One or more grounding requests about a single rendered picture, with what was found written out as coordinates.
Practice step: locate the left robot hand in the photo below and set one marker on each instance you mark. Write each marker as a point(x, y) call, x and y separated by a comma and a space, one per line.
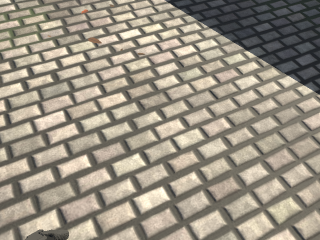
point(58, 234)

